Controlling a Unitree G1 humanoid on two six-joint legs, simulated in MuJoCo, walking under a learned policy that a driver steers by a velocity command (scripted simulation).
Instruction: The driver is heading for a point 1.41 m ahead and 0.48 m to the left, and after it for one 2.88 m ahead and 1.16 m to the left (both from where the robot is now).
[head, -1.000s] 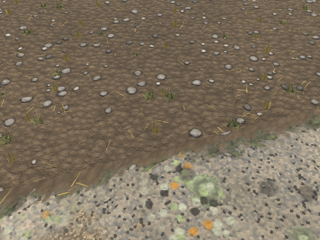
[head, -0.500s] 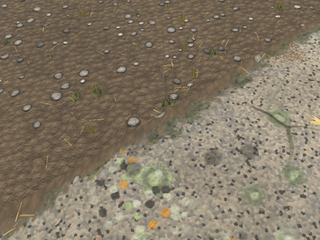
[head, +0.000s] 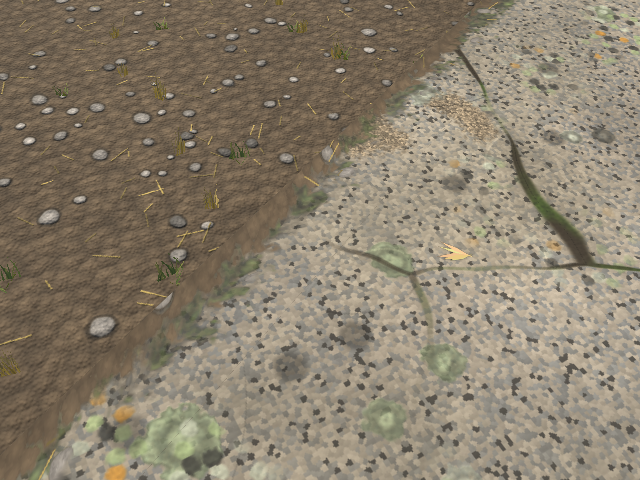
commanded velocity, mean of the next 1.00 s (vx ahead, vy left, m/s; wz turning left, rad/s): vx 0.84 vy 0.00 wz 0.54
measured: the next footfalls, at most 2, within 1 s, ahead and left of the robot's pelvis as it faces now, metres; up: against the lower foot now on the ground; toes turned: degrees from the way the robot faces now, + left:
right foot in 0.16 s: +0.07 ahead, -0.11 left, +0.00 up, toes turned +10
left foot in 0.60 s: +0.40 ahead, +0.26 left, +0.00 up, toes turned +34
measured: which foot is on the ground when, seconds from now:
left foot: down 0.00-0.16, up 0.18-0.58, down 0.60-1.00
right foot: up 0.00-0.14, down 0.16-0.62, up 0.64-1.00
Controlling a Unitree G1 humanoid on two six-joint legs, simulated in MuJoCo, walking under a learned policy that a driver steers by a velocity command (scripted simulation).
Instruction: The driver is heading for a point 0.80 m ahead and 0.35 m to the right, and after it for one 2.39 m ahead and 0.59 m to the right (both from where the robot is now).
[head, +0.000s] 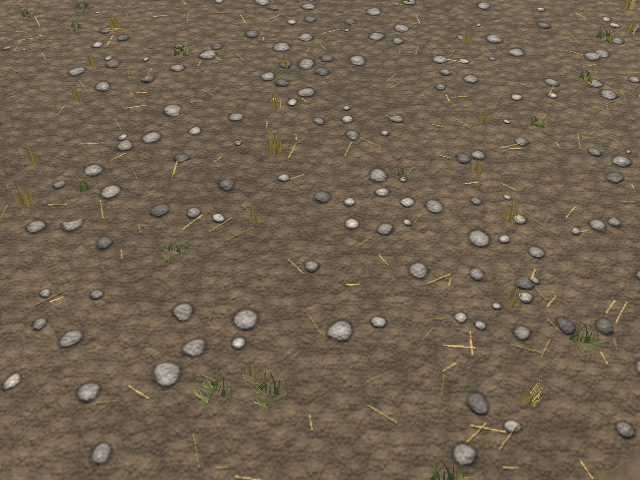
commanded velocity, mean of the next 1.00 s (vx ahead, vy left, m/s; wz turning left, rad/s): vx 0.38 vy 0.00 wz -0.86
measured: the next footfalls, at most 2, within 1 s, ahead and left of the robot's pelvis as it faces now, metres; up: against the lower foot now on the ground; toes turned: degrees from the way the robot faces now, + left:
right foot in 0.04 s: +0.24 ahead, -0.07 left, +0.00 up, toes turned +3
left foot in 0.52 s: +0.51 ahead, +0.13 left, -0.19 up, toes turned -29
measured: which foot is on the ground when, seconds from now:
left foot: down 0.00-0.04, up 0.06-0.50, down 0.52-1.00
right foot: up 0.00-0.02, down 0.04-0.50, up 0.52-1.00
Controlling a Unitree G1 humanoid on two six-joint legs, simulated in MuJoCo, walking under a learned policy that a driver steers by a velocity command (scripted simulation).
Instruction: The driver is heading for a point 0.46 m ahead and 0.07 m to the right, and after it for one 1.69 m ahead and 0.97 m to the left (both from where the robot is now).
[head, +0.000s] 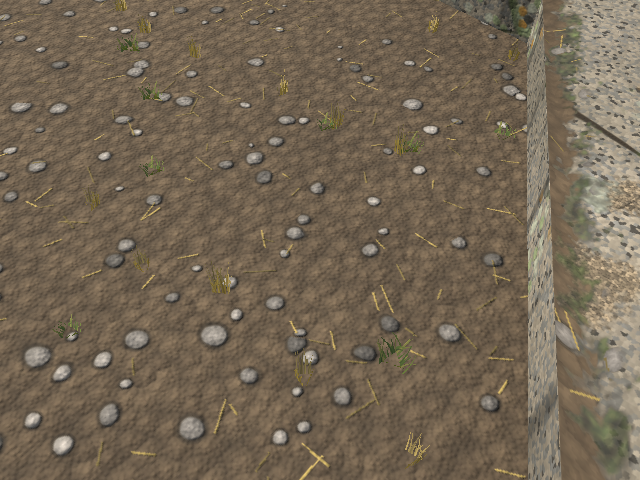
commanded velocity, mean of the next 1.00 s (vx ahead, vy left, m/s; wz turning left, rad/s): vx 0.29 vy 0.00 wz -0.36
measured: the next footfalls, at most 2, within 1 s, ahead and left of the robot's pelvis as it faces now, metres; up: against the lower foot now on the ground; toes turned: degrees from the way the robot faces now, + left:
right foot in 0.20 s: +0.24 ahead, -0.03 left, +0.00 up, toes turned -19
left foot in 0.52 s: +0.56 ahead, +0.06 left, +0.00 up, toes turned -26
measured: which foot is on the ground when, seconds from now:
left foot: down 0.00-0.18, up 0.20-0.50, down 0.52-0.86, up 0.88-1.00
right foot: up 0.00-0.18, down 0.20-0.54, up 0.56-0.84, down 0.86-1.00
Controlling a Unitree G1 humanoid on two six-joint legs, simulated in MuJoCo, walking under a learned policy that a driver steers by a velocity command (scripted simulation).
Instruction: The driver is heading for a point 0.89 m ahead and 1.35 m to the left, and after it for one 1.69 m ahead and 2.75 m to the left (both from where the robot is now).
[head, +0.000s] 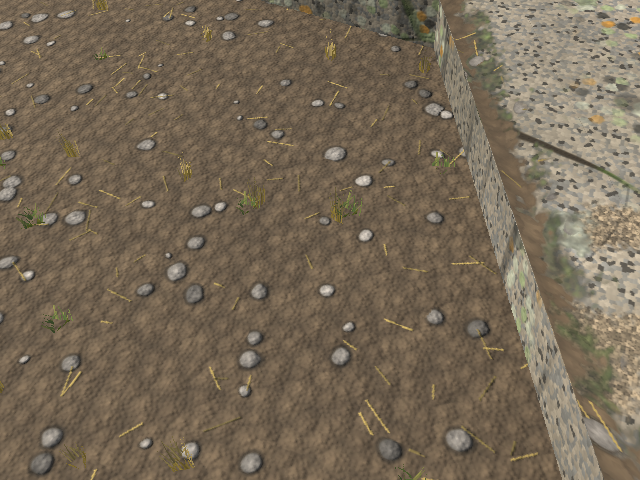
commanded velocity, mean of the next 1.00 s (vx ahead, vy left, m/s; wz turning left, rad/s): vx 0.01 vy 0.00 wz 0.91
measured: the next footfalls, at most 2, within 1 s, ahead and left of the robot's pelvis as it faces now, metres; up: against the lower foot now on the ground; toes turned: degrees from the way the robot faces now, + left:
left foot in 0.20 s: +0.02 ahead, +0.12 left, +0.00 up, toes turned +15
right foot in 0.70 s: +0.14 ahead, -0.03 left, +0.00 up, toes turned +46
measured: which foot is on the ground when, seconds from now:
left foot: up 0.00-0.18, down 0.20-0.70, up 0.72-1.00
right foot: down 0.00-0.20, up 0.22-0.68, down 0.70-1.00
